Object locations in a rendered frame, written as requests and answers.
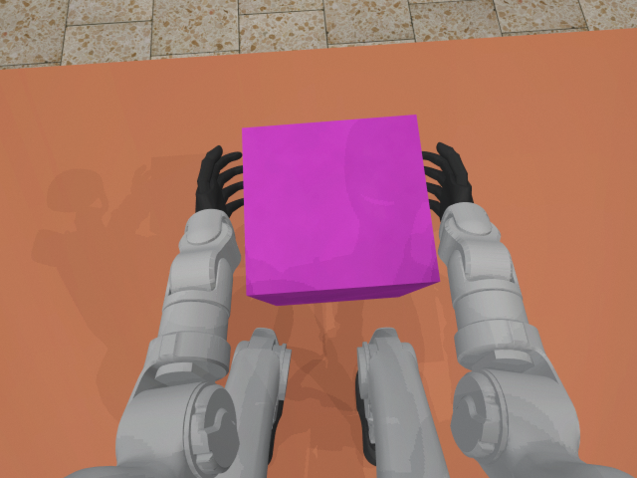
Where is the robot right thigh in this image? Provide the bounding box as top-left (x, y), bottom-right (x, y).
top-left (357, 337), bottom-right (450, 478)

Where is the robot left hand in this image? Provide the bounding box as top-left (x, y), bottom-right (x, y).
top-left (195, 145), bottom-right (244, 218)

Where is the left robot foot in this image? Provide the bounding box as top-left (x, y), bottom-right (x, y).
top-left (268, 400), bottom-right (284, 465)

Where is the robot right hand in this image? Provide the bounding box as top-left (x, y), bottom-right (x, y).
top-left (422, 142), bottom-right (474, 222)

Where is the right robot forearm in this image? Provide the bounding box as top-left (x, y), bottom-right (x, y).
top-left (438, 202), bottom-right (580, 449)

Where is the robot left upper arm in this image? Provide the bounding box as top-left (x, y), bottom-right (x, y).
top-left (64, 381), bottom-right (240, 478)

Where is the robot right upper arm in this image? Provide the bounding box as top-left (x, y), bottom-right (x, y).
top-left (450, 368), bottom-right (634, 478)

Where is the carton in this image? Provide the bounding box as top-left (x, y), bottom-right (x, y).
top-left (242, 115), bottom-right (440, 306)

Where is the left robot forearm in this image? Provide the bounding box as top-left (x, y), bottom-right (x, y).
top-left (115, 209), bottom-right (241, 462)

